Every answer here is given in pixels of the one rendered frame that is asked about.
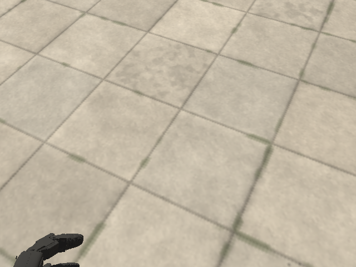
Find robot left hand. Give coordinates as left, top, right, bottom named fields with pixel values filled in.
left=13, top=233, right=83, bottom=267

